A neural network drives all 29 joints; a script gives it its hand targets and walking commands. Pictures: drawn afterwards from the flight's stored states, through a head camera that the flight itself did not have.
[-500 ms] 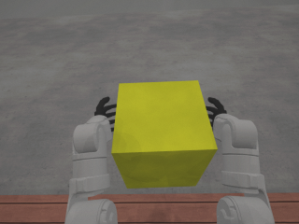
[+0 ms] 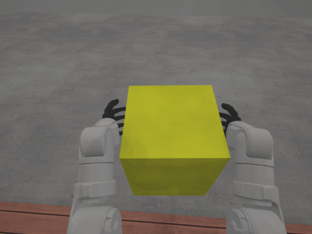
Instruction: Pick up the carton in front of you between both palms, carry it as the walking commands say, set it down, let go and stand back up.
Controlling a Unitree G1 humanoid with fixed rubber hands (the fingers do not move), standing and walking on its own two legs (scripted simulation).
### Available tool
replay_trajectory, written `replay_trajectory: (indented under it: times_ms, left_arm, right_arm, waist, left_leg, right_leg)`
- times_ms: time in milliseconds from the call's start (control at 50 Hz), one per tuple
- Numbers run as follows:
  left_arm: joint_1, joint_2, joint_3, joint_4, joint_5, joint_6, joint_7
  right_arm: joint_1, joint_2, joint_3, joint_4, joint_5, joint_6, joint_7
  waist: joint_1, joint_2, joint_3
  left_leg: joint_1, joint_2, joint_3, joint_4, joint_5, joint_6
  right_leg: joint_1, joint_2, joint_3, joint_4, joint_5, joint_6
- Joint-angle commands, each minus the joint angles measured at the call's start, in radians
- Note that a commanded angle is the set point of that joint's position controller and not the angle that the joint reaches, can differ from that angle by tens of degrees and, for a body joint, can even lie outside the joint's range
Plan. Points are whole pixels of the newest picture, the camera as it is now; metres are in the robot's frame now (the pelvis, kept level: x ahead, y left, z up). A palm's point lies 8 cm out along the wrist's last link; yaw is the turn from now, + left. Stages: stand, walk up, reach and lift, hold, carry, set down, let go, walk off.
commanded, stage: carry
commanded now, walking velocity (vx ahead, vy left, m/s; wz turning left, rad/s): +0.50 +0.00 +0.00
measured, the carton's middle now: (169, 144) +0.34 +0.01 +0.06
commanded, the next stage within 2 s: none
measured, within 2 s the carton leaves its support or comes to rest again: neither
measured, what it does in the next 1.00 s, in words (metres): walks ahead: left foot, then right foot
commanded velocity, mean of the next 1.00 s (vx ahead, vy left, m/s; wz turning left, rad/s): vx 0.50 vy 0.00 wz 0.00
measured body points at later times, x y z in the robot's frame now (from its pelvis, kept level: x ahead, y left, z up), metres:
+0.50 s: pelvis +0.22 +0.04 -0.01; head +0.23 +0.04 +0.44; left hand +0.57 +0.20 +0.11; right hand +0.57 -0.11 +0.10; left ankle +0.07 +0.10 -0.73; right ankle +0.35 -0.06 -0.72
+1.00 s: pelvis +0.53 +0.10 -0.08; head +0.51 +0.09 +0.37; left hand +0.86 +0.28 +0.07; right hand +0.88 -0.03 +0.05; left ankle +0.69 +0.18 -0.81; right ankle +0.35 -0.04 -0.72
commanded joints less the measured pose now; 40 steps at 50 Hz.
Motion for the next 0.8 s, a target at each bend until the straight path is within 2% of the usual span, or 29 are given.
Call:
replay_trajectory:
  times_ms: [0,20,40,60,80,100,140,180,240,260,280,320,380,400,420,440,460,480,500,520,540,560,580,600,640,660,680,740,780]
  left_arm:
    - [-0.614,-0.921,-0.615,-0.044,-0.314,0.023,-0.118]
    - [-0.644,-0.954,-0.641,-0.046,-0.338,0.014,-0.122]
    - [-0.667,-0.981,-0.629,-0.057,-0.337,0.004,-0.125]
    - [-0.661,-0.997,-0.617,-0.055,-0.355,0.006,-0.126]
    - [-0.61,-0.985,-0.577,-0.058,-0.304,-0.004,-0.118]
    - [-0.582,-0.984,-0.557,-0.038,-0.288,-0.007,-0.11]
    - [-0.553,-0.968,-0.543,-0.071,-0.246,-0.018,-0.095]
    - [-0.574,-0.951,-0.589,-0.137,-0.242,-0.021,-0.085]
    - [-0.535,-0.923,-0.644,-0.191,-0.277,-0.019,-0.083]
    - [-0.536,-0.902,-0.645,-0.171,-0.279,-0.013,-0.079]
    - [-0.488,-0.901,-0.63,-0.161,-0.264,-0.007,-0.078]
    - [-0.43,-0.859,-0.619,-0.124,-0.242,0.004,-0.077]
    - [-0.409,-0.821,-0.584,-0.125,-0.192,0.008,-0.088]
    - [-0.434,-0.823,-0.583,-0.105,-0.218,0.01,-0.092]
    - [-0.39,-0.824,-0.561,-0.073,-0.179,0.011,-0.099]
    - [-0.42,-0.808,-0.541,-0.077,-0.184,0.011,-0.102]
    - [-0.414,-0.838,-0.571,-0.089,-0.22,0.009,-0.108]
    - [-0.43,-0.839,-0.563,-0.087,-0.222,0.001,-0.11]
    - [-0.498,-0.866,-0.601,-0.122,-0.264,-0.006,-0.112]
    - [-0.55,-0.899,-0.654,-0.13,-0.31,-0.006,-0.124]
    - [-0.55,-0.975,-0.676,-0.138,-0.332,-0.018,-0.134]
    - [-0.618,-1.019,-0.698,-0.194,-0.365,-0.033,-0.146]
    - [-0.688,-0.995,-0.734,-0.22,-0.399,-0.044,-0.153]
    - [-0.708,-1.022,-0.758,-0.257,-0.443,-0.056,-0.161]
    - [-0.669,-1.012,-0.76,-0.256,-0.445,-0.064,-0.158]
    - [-0.642,-1.007,-0.763,-0.251,-0.451,-0.062,-0.156]
    - [-0.636,-0.977,-0.743,-0.216,-0.443,-0.058,-0.15]
    - [-0.544,-0.952,-0.762,-0.18,-0.433,-0.053,-0.149]
    - [-0.504,-0.901,-0.737,-0.147,-0.393,-0.04,-0.138]
  right_arm:
    - [-0.569,0.749,0.525,0.012,0.165,-0.036,0.071]
    - [-0.596,0.771,0.537,-0.025,0.173,-0.049,0.074]
    - [-0.698,0.81,0.574,-0.092,0.206,-0.059,0.079]
    - [-0.74,0.817,0.594,-0.147,0.234,-0.063,0.08]
    - [-0.717,0.88,0.643,-0.111,0.267,-0.059,0.09]
    - [-0.75,0.901,0.667,-0.135,0.297,-0.068,0.099]
    - [-0.805,0.947,0.734,-0.208,0.364,-0.082,0.114]
    - [-0.746,0.93,0.729,-0.197,0.374,-0.092,0.116]
    - [-0.74,0.865,0.73,-0.298,0.372,-0.103,0.102]
    - [-0.697,0.851,0.717,-0.238,0.371,-0.095,0.098]
    - [-0.675,0.81,0.711,-0.264,0.344,-0.088,0.092]
    - [-0.62,0.8,0.717,-0.198,0.335,-0.077,0.091]
    - [-0.592,0.797,0.726,-0.152,0.332,-0.068,0.102]
    - [-0.584,0.809,0.699,-0.133,0.323,-0.071,0.106]
    - [-0.632,0.813,0.688,-0.138,0.307,-0.071,0.106]
    - [-0.616,0.812,0.68,-0.091,0.296,-0.066,0.106]
    - [-0.626,0.814,0.677,-0.13,0.306,-0.077,0.104]
    - [-0.636,0.846,0.672,-0.114,0.292,-0.075,0.099]
    - [-0.592,0.846,0.652,-0.097,0.264,-0.074,0.093]
    - [-0.551,0.826,0.608,-0.064,0.231,-0.074,0.085]
    - [-0.612,0.834,0.62,-0.164,0.23,-0.09,0.079]
    - [-0.651,0.854,0.621,-0.203,0.224,-0.102,0.074]
    - [-0.586,0.853,0.597,-0.105,0.198,-0.1,0.071]
    - [-0.611,0.858,0.601,-0.186,0.191,-0.12,0.068]
    - [-0.585,0.84,0.608,-0.167,0.192,-0.128,0.069]
    - [-0.645,0.815,0.634,-0.248,0.215,-0.137,0.067]
    - [-0.556,0.789,0.626,-0.149,0.181,-0.12,0.066]
    - [-0.539,0.766,0.652,-0.205,0.189,-0.118,0.065]
    - [-0.569,0.729,0.647,-0.215,0.193,-0.101,0.065]
  waist:
    - [-0.135,0.332,-0.303]
    - [-0.152,0.386,-0.314]
    - [-0.152,0.246,-0.315]
    - [-0.149,0.174,-0.308]
    - [-0.127,0.024,-0.339]
    - [-0.103,0.012,-0.324]
    - [-0.079,0.043,-0.306]
    - [-0.09,0.155,-0.296]
    - [-0.123,0.149,-0.284]
    - [-0.142,0.144,-0.266]
    - [-0.127,0.15,-0.274]
    - [-0.146,0.084,-0.255]
    - [-0.119,0.124,-0.242]
    - [-0.089,0.161,-0.274]
    - [-0.035,0.198,-0.3]
    - [0.04,0.109,-0.342]
    - [0.097,-0.028,-0.36]
    - [0.067,-0.223,-0.372]
    - [0.025,-0.259,-0.417]
    - [0.013,-0.171,-0.412]
    - [0.024,-0.093,-0.395]
    - [0.007,-0.032,-0.356]
    - [-0.003,-0.023,-0.349]
    - [0.011,0.016,-0.341]
    - [0.006,-0.012,-0.354]
    - [-0.001,-0.021,-0.369]
    - [0.06,-0.039,-0.361]
    - [0.094,-0.07,-0.339]
    - [0.138,-0.033,-0.251]
  left_leg:
    - [0.612,0.249,-0.494,-0.35,0.092,0.142]
    - [0.727,0.322,-0.692,-0.385,0.252,0.238]
    - [0.756,0.326,-0.663,-0.328,0.391,0.251]
    - [0.707,0.312,-0.61,-0.324,0.411,0.231]
    - [0.65,0.286,-0.514,-0.321,0.33,0.185]
    - [0.579,0.262,-0.415,-0.332,0.323,0.16]
    - [0.505,0.234,-0.302,-0.351,0.393,0.129]
    - [0.541,0.196,-0.274,-0.363,0.436,0.121]
    - [0.621,0.198,-0.298,-0.359,0.487,0.165]
    - [0.651,0.183,-0.281,-0.345,0.587,0.148]
    - [0.622,0.209,-0.271,-0.349,0.567,0.169]
    - [0.61,0.175,-0.237,-0.359,0.637,0.127]
    - [0.518,0.119,-0.117,-0.29,0.842,0.066]
    - [0.539,0.094,-0.079,-0.202,0.958,0.043]
    - [0.464,0.114,-0.017,-0.069,1.009,0.024]
    - [0.341,0.066,0.019,0.141,0.904,-0.01]
    - [0.14,0.007,-0.005,0.363,0.635,-0.034]
    - [-0.087,-0.128,-0.038,0.562,-0.02,-0.047]
    - [-0.226,-0.121,-0.116,0.682,-0.108,-0.014]
    - [-0.277,-0.069,-0.161,0.729,-0.088,0.005]
    - [-0.307,-0.018,-0.173,0.661,-0.066,0.007]
    - [-0.298,0.019,-0.175,0.564,-0.052,-0.019]
    - [-0.252,0.027,-0.182,0.424,-0.078,-0.03]
    - [-0.198,0.011,-0.154,0.312,-0.108,-0.036]
    - [-0.143,0.011,-0.122,0.254,-0.018,-0.029]
    - [-0.141,0.013,-0.116,0.228,0.012,-0.025]
    - [-0.186,0.008,-0.088,0.2,0.178,-0.025]
    - [-0.284,0.02,-0.101,0.101,0.476,-0.012]
    - [-0.487,0.012,-0.079,-0.038,0.524,-0.027]
  right_leg:
    - [-0.426,-0.008,0.013,0.511,0.045,0.043]
    - [-0.637,0.062,0.098,0.675,-0.2,0.035]
    - [-0.691,0.012,0.169,0.753,-0.19,0.008]
    - [-0.695,-0.003,0.161,0.808,-0.139,0.011]
    - [-0.659,-0.039,0.183,0.767,-0.082,0.005]
    - [-0.606,-0.063,0.179,0.711,-0.043,0.007]
    - [-0.567,-0.066,0.146,0.667,0.055,0.019]
    - [-0.598,-0.046,0.123,0.627,0.098,0.021]
    - [-0.661,-0.036,0.139,0.506,0.122,0.02]
    - [-0.678,-0.028,0.106,0.467,0.156,0.013]
    - [-0.647,-0.047,0.131,0.432,0.183,0.012]
    - [-0.573,-0.021,0.086,0.228,0.29,0.008]
    - [-0.315,0.044,-0.017,0.055,0.409,-0.026]
    - [-0.247,0.086,-0.049,0.045,0.326,-0.038]
    - [-0.126,0.074,-0.063,0.137,0.451,-0.067]
    - [0.08,0.052,-0.01,0.046,0.398,-0.088]
    - [0.278,-0.035,0.122,0.008,0.455,-0.129]
    - [0.385,-0.219,0.485,-0.075,0.559,-0.212]
    - [0.435,-0.296,0.694,-0.103,0.486,-0.237]
    - [0.391,-0.311,0.68,-0.099,0.357,-0.261]
    - [0.342,-0.281,0.634,-0.077,0.288,-0.239]
    - [0.32,-0.253,0.538,-0.052,0.398,-0.219]
    - [0.241,-0.24,0.478,-0.042,0.318,-0.214]
    - [0.208,-0.224,0.465,-0.066,0.322,-0.211]
    - [0.153,-0.264,0.501,-0.089,0.322,-0.258]
    - [0.168,-0.258,0.488,-0.081,0.354,-0.27]
    - [0.206,-0.246,0.425,-0.03,0.322,-0.246]
    - [0.295,-0.196,0.333,0.126,0.239,-0.169]
    - [0.44,-0.126,0.395,0.16,0.196,-0.175]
